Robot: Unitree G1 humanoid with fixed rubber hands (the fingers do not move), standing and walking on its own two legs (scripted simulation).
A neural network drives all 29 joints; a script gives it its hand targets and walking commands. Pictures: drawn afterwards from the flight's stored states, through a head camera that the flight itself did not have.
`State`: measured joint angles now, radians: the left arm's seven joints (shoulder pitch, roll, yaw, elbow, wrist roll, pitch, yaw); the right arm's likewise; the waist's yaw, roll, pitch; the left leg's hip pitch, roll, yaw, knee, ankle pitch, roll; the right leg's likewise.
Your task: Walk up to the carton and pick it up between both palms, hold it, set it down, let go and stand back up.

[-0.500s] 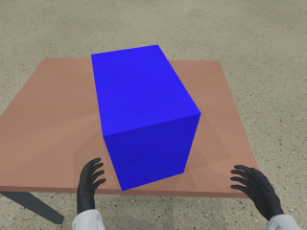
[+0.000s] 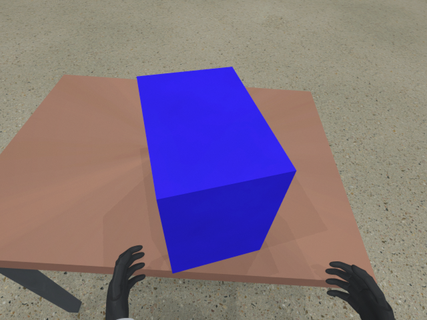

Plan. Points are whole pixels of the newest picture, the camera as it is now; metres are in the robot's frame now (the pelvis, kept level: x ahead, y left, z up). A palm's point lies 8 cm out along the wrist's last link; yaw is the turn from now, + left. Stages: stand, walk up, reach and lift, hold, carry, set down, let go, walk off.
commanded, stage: set down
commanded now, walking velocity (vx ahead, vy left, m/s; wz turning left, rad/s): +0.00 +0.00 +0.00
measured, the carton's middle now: (202, 169) +0.40 +0.06 +0.06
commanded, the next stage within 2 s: let go in 1.14 s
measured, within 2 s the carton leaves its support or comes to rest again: neither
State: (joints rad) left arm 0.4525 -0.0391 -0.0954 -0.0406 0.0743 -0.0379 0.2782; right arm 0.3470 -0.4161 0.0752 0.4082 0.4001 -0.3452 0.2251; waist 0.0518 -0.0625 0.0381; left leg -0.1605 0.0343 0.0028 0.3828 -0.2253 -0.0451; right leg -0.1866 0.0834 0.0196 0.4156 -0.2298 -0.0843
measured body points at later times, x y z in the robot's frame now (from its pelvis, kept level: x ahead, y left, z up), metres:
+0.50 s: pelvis +0.00 +0.01 +0.00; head +0.00 +0.04 +0.45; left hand +0.16 +0.20 -0.05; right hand +0.17 -0.24 -0.02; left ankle -0.02 +0.15 -0.74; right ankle -0.01 -0.07 -0.74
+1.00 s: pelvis +0.00 +0.04 +0.00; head +0.00 +0.07 +0.45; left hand +0.16 +0.23 -0.10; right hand +0.17 -0.22 -0.02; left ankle -0.02 +0.15 -0.74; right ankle -0.01 -0.07 -0.74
